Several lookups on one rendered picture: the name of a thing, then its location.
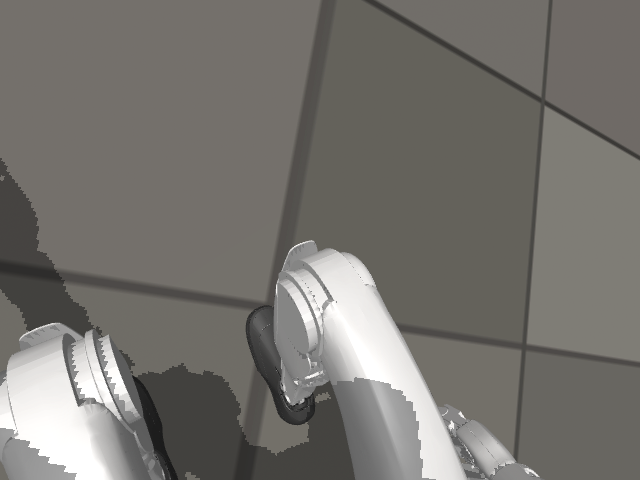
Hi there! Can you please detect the right robot hand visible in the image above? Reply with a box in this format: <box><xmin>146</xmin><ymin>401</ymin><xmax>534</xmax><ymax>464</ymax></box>
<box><xmin>438</xmin><ymin>404</ymin><xmax>517</xmax><ymax>480</ymax></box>

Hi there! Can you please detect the right robot arm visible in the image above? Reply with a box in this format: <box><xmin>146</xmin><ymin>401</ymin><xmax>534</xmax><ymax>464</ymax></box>
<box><xmin>492</xmin><ymin>463</ymin><xmax>544</xmax><ymax>480</ymax></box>

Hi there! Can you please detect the left robot foot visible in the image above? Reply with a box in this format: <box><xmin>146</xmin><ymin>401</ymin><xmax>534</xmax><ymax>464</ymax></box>
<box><xmin>132</xmin><ymin>375</ymin><xmax>178</xmax><ymax>480</ymax></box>

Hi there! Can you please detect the right robot foot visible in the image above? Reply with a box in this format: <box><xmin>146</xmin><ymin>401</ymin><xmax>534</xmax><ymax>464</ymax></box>
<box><xmin>246</xmin><ymin>305</ymin><xmax>315</xmax><ymax>425</ymax></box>

